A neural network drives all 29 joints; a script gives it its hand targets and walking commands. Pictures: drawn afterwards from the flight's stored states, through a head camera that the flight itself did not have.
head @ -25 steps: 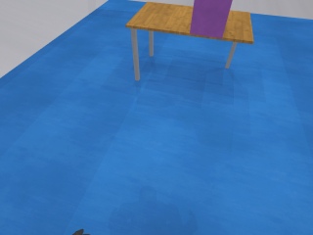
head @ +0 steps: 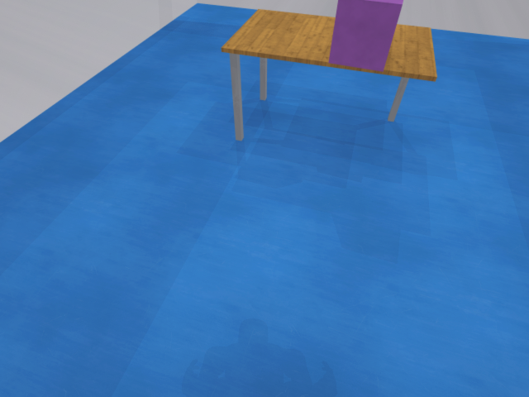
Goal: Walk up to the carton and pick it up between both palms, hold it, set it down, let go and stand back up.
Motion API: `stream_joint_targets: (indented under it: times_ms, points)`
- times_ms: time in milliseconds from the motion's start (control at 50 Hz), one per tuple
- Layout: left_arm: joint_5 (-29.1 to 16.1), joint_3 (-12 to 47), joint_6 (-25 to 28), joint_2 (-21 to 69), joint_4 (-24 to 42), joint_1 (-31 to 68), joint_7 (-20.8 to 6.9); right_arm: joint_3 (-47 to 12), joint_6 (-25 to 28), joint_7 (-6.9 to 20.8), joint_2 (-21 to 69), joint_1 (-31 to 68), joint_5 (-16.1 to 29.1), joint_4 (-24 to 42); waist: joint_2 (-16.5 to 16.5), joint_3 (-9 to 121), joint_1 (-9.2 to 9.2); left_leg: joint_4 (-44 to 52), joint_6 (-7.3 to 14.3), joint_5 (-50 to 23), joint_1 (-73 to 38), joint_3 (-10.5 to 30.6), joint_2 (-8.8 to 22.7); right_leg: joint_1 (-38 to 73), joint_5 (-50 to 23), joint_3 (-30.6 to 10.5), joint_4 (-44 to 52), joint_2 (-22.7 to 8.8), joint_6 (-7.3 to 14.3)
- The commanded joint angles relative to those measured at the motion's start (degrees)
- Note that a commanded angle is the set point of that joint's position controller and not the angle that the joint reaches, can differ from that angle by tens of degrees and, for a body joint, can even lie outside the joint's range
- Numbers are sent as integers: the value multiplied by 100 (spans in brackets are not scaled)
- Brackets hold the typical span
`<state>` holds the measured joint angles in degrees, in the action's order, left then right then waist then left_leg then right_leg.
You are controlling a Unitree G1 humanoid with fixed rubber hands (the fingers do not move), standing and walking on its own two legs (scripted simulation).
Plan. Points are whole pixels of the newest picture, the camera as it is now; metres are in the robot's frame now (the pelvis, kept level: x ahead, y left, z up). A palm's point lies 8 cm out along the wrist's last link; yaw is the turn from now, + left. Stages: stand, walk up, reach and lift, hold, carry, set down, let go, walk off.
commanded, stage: stand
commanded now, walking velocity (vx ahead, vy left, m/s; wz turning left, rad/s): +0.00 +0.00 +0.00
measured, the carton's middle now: (365, 26) +1.62 -0.38 -0.05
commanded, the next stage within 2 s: walk up in 0.10 s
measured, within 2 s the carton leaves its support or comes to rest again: neither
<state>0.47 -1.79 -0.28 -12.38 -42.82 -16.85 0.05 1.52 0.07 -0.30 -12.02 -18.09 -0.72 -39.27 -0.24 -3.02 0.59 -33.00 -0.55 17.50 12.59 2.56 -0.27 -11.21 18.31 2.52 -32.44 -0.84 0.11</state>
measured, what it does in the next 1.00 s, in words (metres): walks ahead: right foot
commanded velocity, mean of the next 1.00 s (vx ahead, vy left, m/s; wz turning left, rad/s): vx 0.00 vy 0.00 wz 0.00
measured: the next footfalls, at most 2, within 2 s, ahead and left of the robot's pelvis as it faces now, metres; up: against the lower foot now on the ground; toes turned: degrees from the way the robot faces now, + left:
right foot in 0.62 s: +0.14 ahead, -0.22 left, +0.00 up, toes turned -9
left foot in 1.16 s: +0.49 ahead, +0.00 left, +0.00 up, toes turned -4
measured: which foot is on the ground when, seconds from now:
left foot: down 0.00-0.64, up 0.66-1.00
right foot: down 0.00-0.36, up 0.38-0.60, down 0.62-1.00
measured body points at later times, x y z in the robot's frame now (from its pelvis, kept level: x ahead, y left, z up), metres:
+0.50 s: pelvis +0.01 -0.03 +0.00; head +0.01 -0.02 +0.45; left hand +0.08 +0.24 -0.13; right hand +0.04 -0.29 -0.12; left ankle +0.00 +0.13 -0.73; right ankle +0.03 -0.15 -0.69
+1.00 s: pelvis +0.18 -0.12 +0.00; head +0.17 -0.14 +0.45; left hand +0.16 +0.13 -0.12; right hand +0.26 -0.38 -0.13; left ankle +0.34 +0.02 -0.67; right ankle +0.10 -0.22 -0.73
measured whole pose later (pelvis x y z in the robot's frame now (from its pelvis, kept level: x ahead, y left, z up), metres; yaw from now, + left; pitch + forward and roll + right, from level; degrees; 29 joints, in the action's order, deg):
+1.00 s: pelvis +0.18 -0.12 +0.00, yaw -8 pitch -3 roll +0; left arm 2.6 -1.6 3.9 -10.4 -47.9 -31.5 -0.3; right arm 2.7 -1.0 3.6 -16.6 -16.6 -2.5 -41.4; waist -3.9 -2.2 3.7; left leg -54.9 -1.7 8.7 36.2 0.0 6.0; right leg -4.4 21.8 1.1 -29.4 0.4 1.2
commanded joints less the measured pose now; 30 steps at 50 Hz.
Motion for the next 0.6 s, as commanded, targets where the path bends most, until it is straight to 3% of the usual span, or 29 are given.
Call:
stream_joint_targets:
  times_ms: [0,20,80,120,140,260,280,300,320,340,360,400,480,520,540,560,580]
  points:
    - [-1,-208,155,-821,572,-57,52,243,164,-58,-813,-44,-3,568,176,82,-9,624,224,-1149,37,451,449,-100,-887,-548,750,-467,166]
    - [6,-207,145,-804,547,40,59,242,170,-67,-811,-123,18,531,149,196,-60,633,225,-1142,84,461,444,90,-919,-496,744,-470,157]
    - [-23,-199,141,-829,543,4,59,211,173,-58,-752,48,23,534,-119,198,13,657,225,-1249,34,457,451,31,-925,-564,771,-495,150]
    - [-8,-218,144,-926,516,-5,56,208,175,-51,-796,-27,16,549,-83,66,-28,688,217,-1186,150,454,438,52,-830,-568,806,-514,149]
    - [-16,-217,128,-915,470,21,55,216,183,-45,-765,-34,27,508,95,87,-40,742,217,-1031,144,490,439,54,-734,-536,802,-502,135]
    - [-8,-222,139,-892,342,-37,56,216,154,-58,-815,-94,23,378,-14,-29,-38,795,201,-851,183,482,406,-10,-641,-516,914,-497,135]
    - [156,-361,130,-940,388,-497,-96,424,190,12,-1067,-538,-254,413,18,532,-86,730,513,2320,-209,788,494,-478,2422,-776,276,-263,447]
    - [183,-368,104,-841,456,-290,-158,524,193,30,-1243,-591,-311,350,-269,-150,-207,1188,764,3406,-234,1473,919,-1703,2724,-688,-246,-94,355]
    - [194,-315,85,-688,555,-202,-217,608,194,17,-1463,-702,-317,231,-767,-395,-308,1909,1124,4099,-368,2298,1596,-2378,2053,-140,-1083,156,168]
    - [277,-296,74,-662,687,-18,-266,643,220,-23,-1575,-842,-317,109,-1018,-633,-488,2439,1535,4131,-342,3053,2265,-2828,1570,-211,-2197,37,87]
    - [310,-316,112,-792,828,60,-285,598,295,-68,-1617,-815,-320,53,-780,-809,-476,2462,1775,3688,-578,3354,2530,-3299,1194,-572,-2382,-285,67]
    - [290,-383,197,-899,852,51,-316,508,415,-89,-1444,-700,-362,16,-485,-607,-442,2385,1701,2839,-999,2797,2351,-3508,796,-801,-2374,-413,7]
    - [109,-447,218,-735,755,-385,-458,462,474,-60,-1388,96,-282,-3,-998,-371,-149,2376,1262,2431,119,1127,1740,-2072,448,-638,-1953,-430,-82]
    - [35,-455,250,-646,690,-776,-504,493,453,-11,-1500,549,-266,17,-1465,-327,104,2062,1102,2262,841,318,1443,-1066,347,-389,-1302,-455,-51]
    - [41,-495,286,-663,629,-1003,-490,495,421,23,-1473,705,-267,29,-1366,-363,202,1699,1057,2203,1098,73,1318,-582,214,-197,-945,-373,-10]
    - [34,-546,322,-705,485,-1437,-452,474,373,40,-1457,772,-278,18,-1103,-245,419,1139,999,2503,1493,-195,1225,180,-198,60,-617,-271,12]
    - [74,-635,352,-820,290,-1930,-374,411,318,54,-1298,689,-289,-39,-489,-170,585,309,907,2806,2005,-442,1103,1010,-274,204,-462,-82,46]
